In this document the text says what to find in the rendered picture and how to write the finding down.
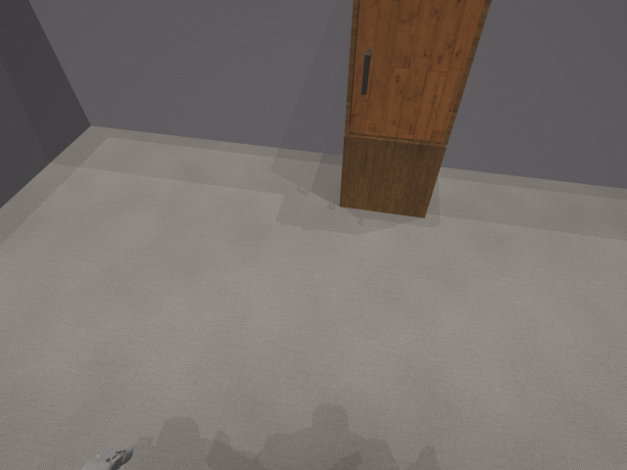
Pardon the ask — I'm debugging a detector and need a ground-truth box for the handle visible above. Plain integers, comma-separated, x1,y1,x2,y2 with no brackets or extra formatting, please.
361,49,371,95

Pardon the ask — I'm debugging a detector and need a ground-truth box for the cupboard door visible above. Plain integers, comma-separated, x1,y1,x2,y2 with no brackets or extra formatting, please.
350,0,485,142

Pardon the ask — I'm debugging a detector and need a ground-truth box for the left robot hand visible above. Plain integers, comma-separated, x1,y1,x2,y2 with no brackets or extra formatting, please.
81,446,133,470

